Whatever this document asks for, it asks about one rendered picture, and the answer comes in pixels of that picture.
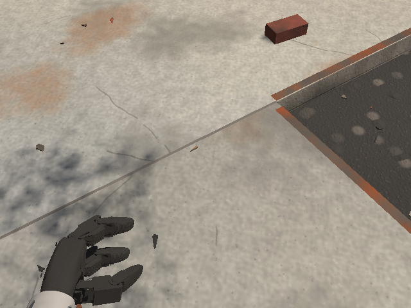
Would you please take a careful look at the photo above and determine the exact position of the left robot forearm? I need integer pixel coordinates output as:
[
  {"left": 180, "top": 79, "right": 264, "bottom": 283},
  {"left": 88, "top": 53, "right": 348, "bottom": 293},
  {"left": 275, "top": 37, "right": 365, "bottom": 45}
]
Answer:
[{"left": 27, "top": 291, "right": 76, "bottom": 308}]

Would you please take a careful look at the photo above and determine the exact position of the robot left hand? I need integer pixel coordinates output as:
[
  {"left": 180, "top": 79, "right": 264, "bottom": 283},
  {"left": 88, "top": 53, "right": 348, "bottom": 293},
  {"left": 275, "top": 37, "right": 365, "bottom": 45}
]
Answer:
[{"left": 40, "top": 215, "right": 143, "bottom": 306}]

